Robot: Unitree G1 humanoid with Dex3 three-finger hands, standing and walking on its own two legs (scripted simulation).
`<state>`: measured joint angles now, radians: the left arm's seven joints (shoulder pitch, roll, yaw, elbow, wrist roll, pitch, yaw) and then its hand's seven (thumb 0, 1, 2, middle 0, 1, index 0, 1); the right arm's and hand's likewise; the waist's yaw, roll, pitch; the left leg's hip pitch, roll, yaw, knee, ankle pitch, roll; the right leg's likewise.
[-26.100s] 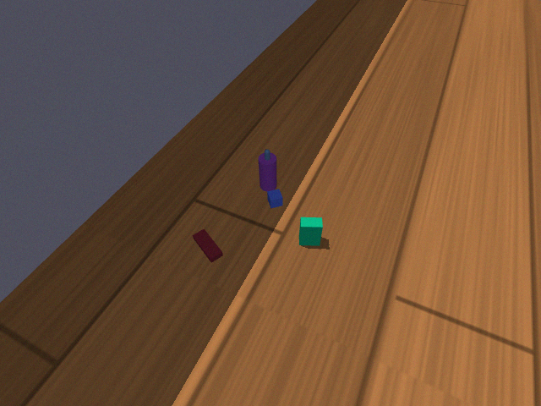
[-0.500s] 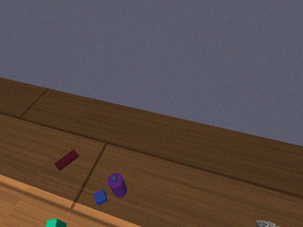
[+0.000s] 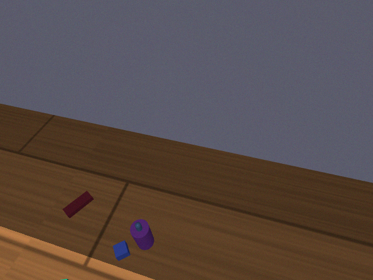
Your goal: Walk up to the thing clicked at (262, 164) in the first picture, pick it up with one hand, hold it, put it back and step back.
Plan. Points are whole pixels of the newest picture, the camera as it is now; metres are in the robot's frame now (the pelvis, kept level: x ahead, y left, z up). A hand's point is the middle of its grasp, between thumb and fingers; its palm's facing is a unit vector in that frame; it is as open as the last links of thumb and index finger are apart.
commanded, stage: walk up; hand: left
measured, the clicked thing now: (141, 233) +0.44 +0.25 -0.66
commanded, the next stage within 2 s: stand in 0.16 s
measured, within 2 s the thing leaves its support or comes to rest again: neither
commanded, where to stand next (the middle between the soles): +0.07 +0.00 m, yaw +0 degrees
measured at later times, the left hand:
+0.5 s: hand out of the picture +0.09 +0.24 -0.16, palm faces -0.02 -0.94 -0.33, open 7.4 cm
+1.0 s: hand out of the picture +0.11 +0.24 -0.15, palm faces -0.02 -0.94 -0.34, open 7.4 cm
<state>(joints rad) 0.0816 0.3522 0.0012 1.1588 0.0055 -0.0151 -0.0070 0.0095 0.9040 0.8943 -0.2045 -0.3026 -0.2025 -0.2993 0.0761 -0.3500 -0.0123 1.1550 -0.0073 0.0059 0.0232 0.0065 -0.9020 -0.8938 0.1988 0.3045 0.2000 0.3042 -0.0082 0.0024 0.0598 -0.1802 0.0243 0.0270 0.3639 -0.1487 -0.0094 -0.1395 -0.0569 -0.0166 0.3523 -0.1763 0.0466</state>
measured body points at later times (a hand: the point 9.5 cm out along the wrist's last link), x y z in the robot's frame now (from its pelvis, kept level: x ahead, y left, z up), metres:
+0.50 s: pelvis +0.02 -0.01 +0.00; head +0.03 -0.01 +0.45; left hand +0.09 +0.29 -0.13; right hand +0.10 -0.31 -0.13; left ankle +0.03 +0.12 -0.75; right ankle +0.01 -0.15 -0.75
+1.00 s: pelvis +0.03 -0.01 +0.00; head +0.04 -0.01 +0.45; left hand +0.11 +0.29 -0.13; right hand +0.11 -0.31 -0.13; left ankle +0.03 +0.12 -0.75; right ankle +0.01 -0.15 -0.75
